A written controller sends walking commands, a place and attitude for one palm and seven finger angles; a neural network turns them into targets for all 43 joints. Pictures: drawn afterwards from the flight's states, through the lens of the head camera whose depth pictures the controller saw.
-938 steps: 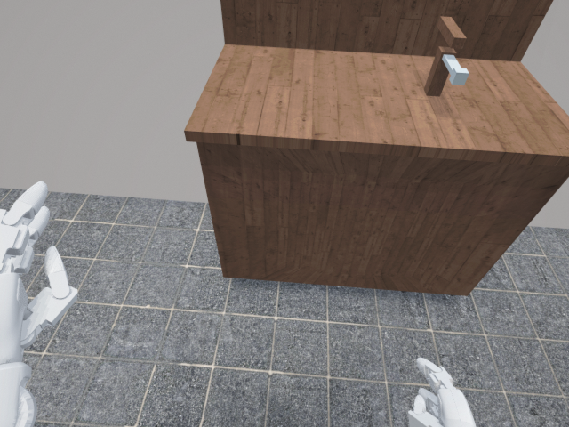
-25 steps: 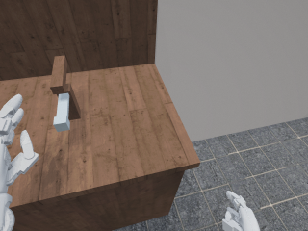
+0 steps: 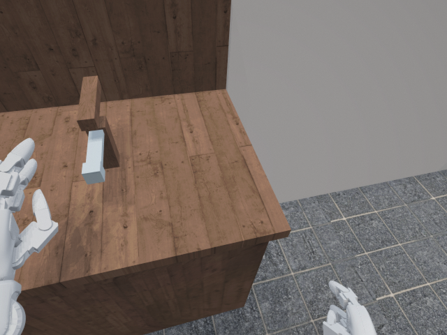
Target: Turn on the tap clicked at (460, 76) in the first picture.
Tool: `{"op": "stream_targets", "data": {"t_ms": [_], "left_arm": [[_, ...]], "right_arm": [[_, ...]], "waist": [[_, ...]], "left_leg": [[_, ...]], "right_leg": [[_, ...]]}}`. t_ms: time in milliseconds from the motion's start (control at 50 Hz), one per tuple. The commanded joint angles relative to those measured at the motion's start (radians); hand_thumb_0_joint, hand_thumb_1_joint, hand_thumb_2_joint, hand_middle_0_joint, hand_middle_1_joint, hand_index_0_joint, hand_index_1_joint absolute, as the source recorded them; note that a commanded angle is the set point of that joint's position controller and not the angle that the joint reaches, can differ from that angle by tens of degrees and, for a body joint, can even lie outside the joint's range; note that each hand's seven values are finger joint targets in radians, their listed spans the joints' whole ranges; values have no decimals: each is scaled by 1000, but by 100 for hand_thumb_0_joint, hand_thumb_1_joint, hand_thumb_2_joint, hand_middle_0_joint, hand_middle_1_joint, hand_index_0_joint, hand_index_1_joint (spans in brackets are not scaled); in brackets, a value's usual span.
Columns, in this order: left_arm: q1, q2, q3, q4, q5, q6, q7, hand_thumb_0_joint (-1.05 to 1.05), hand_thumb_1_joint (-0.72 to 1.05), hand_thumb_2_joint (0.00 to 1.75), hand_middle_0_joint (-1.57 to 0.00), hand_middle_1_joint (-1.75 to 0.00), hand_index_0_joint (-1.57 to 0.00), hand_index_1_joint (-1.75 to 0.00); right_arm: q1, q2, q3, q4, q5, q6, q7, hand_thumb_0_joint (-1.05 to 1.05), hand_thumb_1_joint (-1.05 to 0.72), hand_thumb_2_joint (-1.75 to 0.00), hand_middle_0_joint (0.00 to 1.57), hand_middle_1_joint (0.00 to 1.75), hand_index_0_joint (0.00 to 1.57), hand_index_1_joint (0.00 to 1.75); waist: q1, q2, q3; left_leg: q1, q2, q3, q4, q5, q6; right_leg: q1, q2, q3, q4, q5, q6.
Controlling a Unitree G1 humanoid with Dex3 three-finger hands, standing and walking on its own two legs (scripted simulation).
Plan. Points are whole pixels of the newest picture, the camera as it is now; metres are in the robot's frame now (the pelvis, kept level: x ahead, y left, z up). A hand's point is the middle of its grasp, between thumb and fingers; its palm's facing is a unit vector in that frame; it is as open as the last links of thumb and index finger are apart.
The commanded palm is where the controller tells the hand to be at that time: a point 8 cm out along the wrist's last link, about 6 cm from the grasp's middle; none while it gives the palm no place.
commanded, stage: shuffle to correct the standing spot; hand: left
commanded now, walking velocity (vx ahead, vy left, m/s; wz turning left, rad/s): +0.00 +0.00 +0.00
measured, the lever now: (93, 172) +0.34 +0.25 +0.12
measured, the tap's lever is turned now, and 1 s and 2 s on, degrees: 0 0 0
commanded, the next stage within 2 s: come to a stop and stand still in 0.66 s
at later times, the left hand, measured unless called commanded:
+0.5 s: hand (84, 225) +0.22 +0.20 +0.16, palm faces +0.33 -0.86 -0.39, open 7.4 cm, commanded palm +0.16 +0.24 +0.17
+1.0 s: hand (86, 212) +0.23 +0.20 +0.17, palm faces +0.37 -0.80 -0.46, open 7.4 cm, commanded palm +0.16 +0.22 +0.17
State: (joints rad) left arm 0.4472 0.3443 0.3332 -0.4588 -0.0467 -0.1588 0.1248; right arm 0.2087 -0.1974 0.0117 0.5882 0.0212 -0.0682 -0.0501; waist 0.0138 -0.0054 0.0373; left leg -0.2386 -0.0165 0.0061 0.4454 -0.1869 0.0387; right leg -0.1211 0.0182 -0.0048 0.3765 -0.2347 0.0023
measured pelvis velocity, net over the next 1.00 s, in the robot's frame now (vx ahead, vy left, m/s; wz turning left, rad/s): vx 0.00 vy -0.05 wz -0.01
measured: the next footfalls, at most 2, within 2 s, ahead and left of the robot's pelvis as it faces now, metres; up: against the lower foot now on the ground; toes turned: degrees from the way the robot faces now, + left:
none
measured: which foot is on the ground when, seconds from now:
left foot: down 0.00-1.00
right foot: down 0.00-1.00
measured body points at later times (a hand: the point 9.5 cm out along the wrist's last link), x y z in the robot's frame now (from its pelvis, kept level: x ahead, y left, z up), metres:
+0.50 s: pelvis -0.01 -0.03 +0.00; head +0.02 -0.02 +0.45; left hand +0.19 +0.25 +0.18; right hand +0.16 -0.26 -0.08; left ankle +0.03 +0.09 -0.74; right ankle -0.02 -0.12 -0.74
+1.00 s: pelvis +0.00 -0.05 -0.01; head +0.02 -0.04 +0.44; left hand +0.20 +0.24 +0.20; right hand +0.16 -0.29 -0.09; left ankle +0.03 +0.09 -0.74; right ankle -0.02 -0.12 -0.74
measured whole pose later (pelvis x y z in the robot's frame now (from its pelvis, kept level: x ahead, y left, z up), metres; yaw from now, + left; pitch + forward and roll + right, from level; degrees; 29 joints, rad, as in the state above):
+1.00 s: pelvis +0.00 -0.05 -0.01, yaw -1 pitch -1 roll -1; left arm 0.36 0.45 0.39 -0.45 -0.03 -0.17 0.08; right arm 0.23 -0.20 -0.03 0.59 0.01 -0.08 -0.06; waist 0.04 0.00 0.05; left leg -0.29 0.06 -0.01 0.53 -0.21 -0.02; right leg -0.16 0.10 -0.02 0.45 -0.27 -0.07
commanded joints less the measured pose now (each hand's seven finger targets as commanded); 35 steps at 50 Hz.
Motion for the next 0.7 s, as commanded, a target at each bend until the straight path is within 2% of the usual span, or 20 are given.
{"op": "stream_targets", "data": {"t_ms": [0, 20, 40, 80, 120, 140, 160, 220, 240, 260, 280, 320, 340, 420, 440, 460, 520, 600, 640, 680], "left_arm": [[-71, 182, 112, -240, -3, -73, 15, 0, 90, 90, -20, -30, -20, -30], [-58, 202, 133, -238, -3, -71, 19, 0, 90, 90, -20, -30, -20, -30], [-52, 170, 109, -217, -6, -71, 15, 0, 90, 90, -20, -30, -20, -30], [-73, 179, 117, -220, -10, -70, 10, 0, 90, 90, -20, -30, -20, -30], [-78, 193, 132, -223, -10, -67, 11, 0, 90, 90, -20, -30, -20, -30], [-89, 164, 107, -213, -13, -67, 4, 0, 90, 90, -20, -30, -20, -30], [-99, 177, 117, -222, -13, -66, 4, 0, 90, 90, -20, -30, -20, -30], [-118, 174, 105, -250, -11, -62, 2, 0, 90, 90, -20, -30, -20, -30], [-116, 148, 82, -242, -12, -61, -2, 0, 90, 90, -20, -30, -20, -30], [-117, 168, 98, -257, -12, -61, -1, 0, 90, 90, -20, -30, -20, -30], [-101, 159, 95, -243, -12, -60, -2, 0, 90, 90, -20, -30, -20, -30], [-79, 199, 136, -271, -13, -58, 4, 0, 90, 90, -20, -30, -20, -30], [-60, 179, 121, -262, -17, -59, 1, 0, 90, 90, -20, -30, -20, -30], [-29, 220, 169, -285, -28, -56, 2, 0, 90, 90, -20, -30, -20, -30], [-30, 187, 137, -277, -32, -56, -3, 0, 90, 90, -20, -30, -20, -30], [-30, 212, 160, -281, -35, -54, -4, 0, 90, 90, -20, -30, -20, -30], [-21, 209, 155, -279, -41, -44, -7, 0, 90, 90, -20, -30, -20, -30], [-20, 204, 145, -235, -49, -32, -12, 0, 90, 90, -20, -30, -20, -30], [-14, 184, 123, -232, -49, -26, -8, 0, 90, 90, -20, -30, -20, -30], [-25, 203, 139, -254, -54, -29, -7, 0, 90, 90, -20, -30, -20, -30]], "right_arm": [[-104, -122, -49, -168, 2, -64, -5, 0, -90, -90, 20, 30, 20, 30], [-113, -121, -48, -162, 4, -65, -8, 0, -90, -90, 20, 30, 20, 30], [-102, -120, -44, -159, -2, -61, -7, 0, -90, -90, 20, 30, 20, 30], [-101, -121, -49, -171, 2, -60, -5, 0, -90, -90, 20, 30, 20, 30], [-109, -119, -53, -171, 6, -58, -7, 0, -90, -90, 20, 30, 20, 30], [-97, -124, -51, -169, 0, -54, -5, 0, -90, -90, 20, 30, 20, 30], [-98, -121, -58, -180, 5, -56, -2, 0, -90, -90, 20, 30, 20, 30], [-105, -116, -57, -179, 7, -60, 4, 0, -90, -90, 20, 30, 20, 30], [-96, -121, -55, -177, 1, -59, 7, 0, -90, -90, 20, 30, 20, 30], [-97, -118, -60, -189, 3, -63, 9, 0, -90, -90, 20, 30, 20, 30], [-91, -118, -60, -185, 2, -62, 13, 0, -90, -90, 20, 30, 20, 30], [-100, -114, -62, -188, 7, -60, 14, 0, -90, -90, 20, 30, 20, 30], [-97, -116, -59, -188, 0, -55, 15, 0, -90, -90, 20, 30, 20, 30], [-95, -110, -67, -190, 5, -50, 13, 0, -90, -90, 20, 30, 20, 30], [-90, -112, -64, -185, 0, -46, 12, 0, -90, -90, 20, 30, 20, 30], [-88, -114, -73, -192, 2, -48, 10, 0, -90, -90, 20, 30, 20, 30], [-90, -112, -72, -184, 6, -43, 3, 0, -90, -90, 20, 30, 20, 30], [-82, -114, -78, -182, 4, -34, 1, 0, -90, -90, 20, 30, 20, 30], [-81, -113, -74, -172, 5, -26, 0, 0, -90, -90, 20, 30, 20, 30], [-85, -115, -79, -179, 7, -28, 0, 0, -90, -90, 20, 30, 20, 30]], "waist": [[1, 81, -132], [3, 82, -132], [-1, 68, -121], [-2, 65, -109], [-2, 94, -103], [-5, 96, -103], [-2, 113, -108], [-5, 141, -114], [-9, 151, -111], [-4, 155, -113], [-6, 143, -112], [-5, 122, -124], [-7, 105, -127], [-9, 84, -150], [-13, 81, -146], [-10, 74, -154], [-13, 65, -172], [-14, 1, -140], [-22, -15, -133], [-19, -19, -128]], "left_leg": [[60, 105, -110, -90, 53, 3], [59, 106, -111, -92, 48, 2], [51, 109, -111, -104, 35, 1], [61, 135, -124, -124, 17, -7], [70, 167, -133, -133, 17, -10], [55, 178, -143, -148, 3, -8], [68, 198, -142, -140, 15, -6], [72, 210, -145, -140, -1, -6], [51, 207, -146, -150, -40, -2], [40, 214, -151, -146, -60, 1], [26, 208, -147, -145, -92, 2], [32, 198, -138, -123, -94, 0], [13, 189, -129, -114, -108, 3], [46, 167, -94, -36, -11, -7], [44, 159, -84, -22, 4, -7], [58, 165, -85, -7, 39, -7], [89, 163, -69, 36, 124, -9], [53, 139, -41, 100, 60, -13], [55, 123, -28, 130, 51, -12], [48, 115, -25, 150, 38, -13]], "right_leg": [[6, -82, 51, -44, 143, -27], [5, -83, 45, -44, 135, -25], [-3, -68, 38, -47, 124, -24], [-27, -54, 40, -38, 104, -20], [-52, -43, 33, -14, 90, -15], [-50, -27, 21, 2, 77, -10], [-60, -32, 26, 10, 75, -10], [-68, -29, 19, 15, 51, -9], [-63, -20, 12, 22, 41, -7], [-52, -27, 18, 16, 37, -7], [-47, -23, 19, 12, 37, -9], [-44, -32, 25, -8, 41, -13], [-41, -29, 28, -12, 47, -14], [-64, -57, 74, -28, 115, -31], [-75, -54, 73, -28, 127, -31], [-81, -60, 86, -21, 151, -34], [-93, -73, 96, -12, 208, -39], [-122, -101, 130, -29, 204, -43], [-142, -119, 145, -36, 213, -58], [-148, -135, 163, -35, 221, -59]]}}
